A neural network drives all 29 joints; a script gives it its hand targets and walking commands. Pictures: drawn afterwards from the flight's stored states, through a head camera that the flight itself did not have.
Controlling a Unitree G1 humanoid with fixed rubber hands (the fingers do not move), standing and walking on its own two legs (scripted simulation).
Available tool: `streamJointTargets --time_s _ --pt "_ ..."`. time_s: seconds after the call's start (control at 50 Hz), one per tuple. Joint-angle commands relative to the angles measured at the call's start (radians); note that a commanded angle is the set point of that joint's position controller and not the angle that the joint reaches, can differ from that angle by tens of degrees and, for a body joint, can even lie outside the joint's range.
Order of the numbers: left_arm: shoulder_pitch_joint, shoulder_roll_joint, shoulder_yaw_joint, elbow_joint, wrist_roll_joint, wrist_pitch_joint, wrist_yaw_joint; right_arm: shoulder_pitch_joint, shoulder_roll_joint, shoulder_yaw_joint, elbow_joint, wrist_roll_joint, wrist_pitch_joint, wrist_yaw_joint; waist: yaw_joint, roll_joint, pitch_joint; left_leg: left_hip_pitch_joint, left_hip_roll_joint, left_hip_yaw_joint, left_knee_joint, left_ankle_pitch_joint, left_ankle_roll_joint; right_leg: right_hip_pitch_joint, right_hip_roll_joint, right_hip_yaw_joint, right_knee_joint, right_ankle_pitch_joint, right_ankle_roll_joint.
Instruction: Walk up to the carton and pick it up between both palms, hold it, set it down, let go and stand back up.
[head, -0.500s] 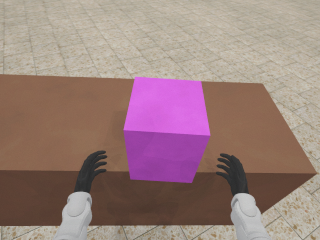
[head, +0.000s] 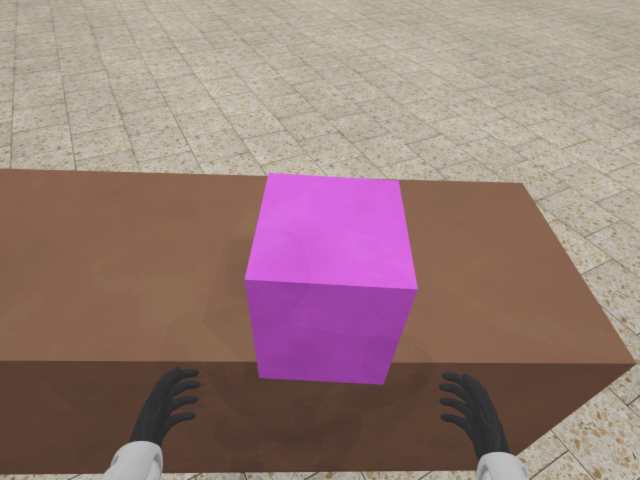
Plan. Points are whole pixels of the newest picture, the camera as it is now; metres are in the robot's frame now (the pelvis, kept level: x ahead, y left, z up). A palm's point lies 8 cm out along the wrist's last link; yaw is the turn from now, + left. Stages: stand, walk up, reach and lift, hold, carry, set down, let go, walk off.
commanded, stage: set down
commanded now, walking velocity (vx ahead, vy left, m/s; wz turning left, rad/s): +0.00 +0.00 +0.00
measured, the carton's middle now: (327, 281) +0.41 +0.01 +0.00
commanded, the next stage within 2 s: let go in 0.60 s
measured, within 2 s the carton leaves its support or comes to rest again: neither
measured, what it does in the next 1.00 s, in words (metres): stands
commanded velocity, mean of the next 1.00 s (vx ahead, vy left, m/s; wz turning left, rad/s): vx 0.00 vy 0.00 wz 0.00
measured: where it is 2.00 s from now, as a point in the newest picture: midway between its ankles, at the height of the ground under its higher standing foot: outside the picture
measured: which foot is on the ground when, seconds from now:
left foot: down 0.00-1.00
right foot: down 0.00-1.00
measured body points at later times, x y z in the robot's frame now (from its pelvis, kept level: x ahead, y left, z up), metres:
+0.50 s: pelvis +0.00 +0.00 +0.00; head -0.01 +0.01 +0.45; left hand +0.16 +0.23 -0.08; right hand +0.17 -0.21 -0.08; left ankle -0.01 +0.13 -0.75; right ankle -0.03 -0.11 -0.75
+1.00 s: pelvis -0.01 +0.00 +0.00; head -0.02 +0.00 +0.45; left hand +0.17 +0.22 -0.08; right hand +0.16 -0.23 -0.08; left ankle -0.01 +0.13 -0.75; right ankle -0.03 -0.11 -0.75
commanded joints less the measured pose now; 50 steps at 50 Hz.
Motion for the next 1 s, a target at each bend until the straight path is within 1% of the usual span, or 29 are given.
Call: streamJointTargets --time_s 0.0,0.14,0.32,0.34,0.36,0.38,0.4,0.42,0.44,0.48,0.5,0.54,0.6,0.64,0.66,0.68,0.7,0.72,0.76,0.8,0.82,0.84,0.86,0.88,0.92,0.94,0.96,0.98 --pt "-0.062 0.08 0.028 -0.148 0.02 0.02 -0.007 -0.059 -0.087 -0.029 -0.131 -0.018 0.0 0.002 0.001 0.039 -0.032 0.159 -0.041 0.005 -0.005 0.353 -0.02 -0.165 0.005 0.002 -0.111 0.224 -0.002" --pt "-0.025 0.087 0.034 -0.169 0.039 0.063 -0.011 -0.017 -0.091 -0.041 -0.141 -0.046 0.025 0.006 -0.002 0.041 -0.02 0.172 -0.039 0.008 -0.008 0.357 -0.019 -0.167 0.002 -0.003 -0.12 0.22 0.002" --pt "0.007 0.094 0.041 -0.152 0.056 0.112 -0.018 0.007 -0.098 -0.047 -0.119 -0.075 0.05 0.009 -0.002 0.042 -0.01 0.18 -0.04 0.01 -0.006 0.359 -0.018 -0.17 0.003 -0.012 -0.123 0.21 0.007" --pt "0.022 0.093 0.038 -0.178 0.058 0.11 -0.016 0.007 -0.094 -0.06 -0.11 -0.078 0.048 0.011 -0.006 0.057 -0.007 0.178 -0.032 0.011 -0.012 0.361 -0.024 -0.168 0.002 -0.016 -0.121 0.224 -0.004" --pt "0.028 0.086 0.026 -0.167 0.055 0.112 -0.015 0.008 -0.099 -0.062 -0.105 -0.089 0.047 0.012 -0.015 0.053 -0.018 0.181 -0.035 0.011 -0.011 0.348 -0.022 -0.165 0.0 -0.012 -0.122 0.222 -0.004" --pt "0.022 0.09 0.027 -0.164 0.057 0.112 -0.015 0.004 -0.103 -0.066 -0.104 -0.092 0.049 0.012 -0.013 0.047 -0.001 0.173 -0.034 0.01 -0.015 0.334 -0.023 -0.172 -0.001 -0.014 -0.12 0.215 -0.004" --pt "0.026 0.091 0.027 -0.144 0.058 0.12 -0.017 0.006 -0.106 -0.068 -0.085 -0.099 0.054 0.013 -0.021 0.039 0.0 0.17 -0.033 0.011 -0.014 0.33 -0.023 -0.165 0.0 -0.015 -0.116 0.223 -0.002" --pt "0.022 0.094 0.029 -0.149 0.064 0.128 -0.017 0.0 -0.11 -0.071 -0.085 -0.104 0.057 0.013 -0.018 0.048 0.004 0.167 -0.032 0.012 -0.011 0.341 -0.023 -0.16 -0.002 -0.013 -0.116 0.235 -0.003" --pt "0.023 0.101 0.033 -0.155 0.058 0.135 -0.017 0.004 -0.116 -0.074 -0.085 -0.098 0.058 0.014 -0.022 0.041 -0.011 0.168 -0.033 0.011 -0.007 0.337 -0.026 -0.15 0.001 -0.017 -0.112 0.236 0.002" --pt "0.021 0.094 0.033 -0.143 0.067 0.154 -0.013 0.008 -0.117 -0.079 -0.064 -0.105 0.07 0.021 -0.018 0.053 0.016 0.161 -0.028 0.01 -0.022 0.312 -0.027 -0.163 0.002 -0.022 -0.119 0.192 -0.002" --pt "0.02 0.093 0.031 -0.135 0.073 0.166 -0.011 -0.012 -0.111 -0.076 -0.072 -0.115 0.077 0.024 -0.012 0.049 0.014 0.153 -0.031 0.013 -0.017 0.3 -0.022 -0.167 0.0 -0.019 -0.121 0.174 -0.003" --pt "-0.002 0.099 0.035 -0.134 0.073 0.186 -0.01 -0.02 -0.112 -0.083 -0.07 -0.126 0.096 0.029 -0.015 0.044 0.033 0.139 -0.028 0.012 -0.025 0.258 -0.019 -0.19 0.0 -0.026 -0.121 0.127 -0.004" --pt "-0.017 0.1 0.03 -0.115 0.07 0.207 -0.004 -0.031 -0.113 -0.088 -0.068 -0.137 0.111 0.033 -0.023 0.023 0.012 0.131 -0.03 0.019 -0.015 0.247 -0.012 -0.182 -0.003 -0.021 -0.107 0.146 0.002" --pt "-0.022 0.105 0.034 -0.121 0.068 0.203 -0.002 -0.028 -0.116 -0.074 -0.078 -0.138 0.106 0.034 -0.015 0.022 -0.004 0.118 -0.035 0.024 -0.009 0.255 -0.008 -0.158 -0.004 -0.021 -0.094 0.19 0.01" --pt "-0.029 0.108 0.035 -0.124 0.066 0.201 -0.002 -0.027 -0.115 -0.078 -0.079 -0.137 0.104 0.033 -0.022 0.021 -0.002 0.113 -0.035 0.02 -0.005 0.25 -0.007 -0.154 -0.008 -0.016 -0.088 0.201 0.013" --pt "-0.031 0.107 0.032 -0.12 0.06 0.2 -0.003 -0.023 -0.11 -0.075 -0.078 -0.139 0.103 0.033 -0.02 0.008 -0.007 0.112 -0.036 0.019 -0.005 0.246 -0.006 -0.16 -0.005 -0.021 -0.085 0.2 0.014" --pt "-0.047 0.105 0.029 -0.132 0.059 0.197 -0.001 -0.018 -0.117 -0.081 -0.069 -0.137 0.1 0.034 -0.027 0.027 -0.015 0.116 -0.034 0.014 -0.003 0.248 -0.013 -0.173 -0.006 -0.02 -0.083 0.192 0.008" --pt "-0.038 0.108 0.027 -0.125 0.064 0.198 0.0 -0.018 -0.116 -0.087 -0.066 -0.137 0.098 0.034 -0.026 0.026 -0.025 0.12 -0.036 0.02 0.004 0.243 -0.011 -0.173 -0.006 -0.021 -0.079 0.193 0.012" --pt "-0.036 0.103 0.026 -0.119 0.063 0.198 0.003 -0.018 -0.123 -0.086 -0.053 -0.139 0.096 0.037 -0.03 0.033 -0.024 0.122 -0.035 0.017 0.005 0.246 -0.014 -0.172 -0.004 -0.024 -0.075 0.196 0.008" --pt "-0.03 0.099 0.028 -0.108 0.065 0.202 0.002 -0.019 -0.124 -0.089 -0.057 -0.137 0.095 0.038 -0.024 0.031 -0.016 0.125 -0.031 0.019 0.002 0.242 -0.009 -0.179 -0.004 -0.02 -0.08 0.186 0.008" --pt "-0.027 0.097 0.025 -0.112 0.068 0.205 0.002 -0.018 -0.125 -0.085 -0.06 -0.134 0.095 0.038 -0.027 0.026 -0.013 0.132 -0.033 0.018 0.004 0.252 -0.01 -0.181 -0.004 -0.024 -0.076 0.197 0.009" --pt "-0.02 0.093 0.028 -0.105 0.067 0.208 -0.002 -0.014 -0.135 -0.088 -0.055 -0.14 0.094 0.037 -0.02 0.015 -0.014 0.126 -0.034 0.019 0.006 0.253 -0.009 -0.174 -0.002 -0.021 -0.077 0.203 0.01" --pt "-0.029 0.096 0.029 -0.106 0.065 0.21 -0.001 -0.015 -0.13 -0.086 -0.055 -0.132 0.095 0.038 -0.026 0.023 -0.021 0.123 -0.033 0.018 0.007 0.256 -0.009 -0.172 -0.003 -0.019 -0.073 0.215 0.01" --pt "-0.035 0.103 0.036 -0.111 0.074 0.211 0.001 -0.018 -0.132 -0.093 -0.059 -0.137 0.093 0.038 -0.021 0.028 -0.029 0.127 -0.038 0.021 0.007 0.253 -0.013 -0.163 -0.004 -0.016 -0.073 0.21 0.012" --pt "-0.032 0.098 0.033 -0.124 0.077 0.211 0.004 -0.019 -0.147 -0.094 -0.063 -0.136 0.093 0.039 -0.028 0.023 -0.024 0.131 -0.036 0.021 0.007 0.26 -0.018 -0.166 0.0 -0.022 -0.069 0.229 0.011" --pt "-0.035 0.094 0.029 -0.123 0.079 0.213 0.004 -0.016 -0.143 -0.097 -0.053 -0.135 0.091 0.039 -0.028 0.04 -0.017 0.134 -0.036 0.023 0.01 0.27 -0.019 -0.169 0.001 -0.023 -0.069 0.229 0.009" --pt "-0.033 0.095 0.029 -0.121 0.079 0.212 0.002 -0.017 -0.147 -0.092 -0.06 -0.136 0.092 0.042 -0.022 0.034 -0.015 0.124 -0.034 0.019 0.009 0.266 -0.017 -0.168 0.001 -0.024 -0.069 0.22 0.007" --pt "-0.033 0.091 0.029 -0.122 0.081 0.212 0.003 -0.019 -0.152 -0.096 -0.062 -0.134 0.092 0.042 -0.026 0.037 -0.012 0.121 -0.033 0.017 0.012 0.266 -0.02 -0.17 0.0 -0.021 -0.069 0.217 0.006"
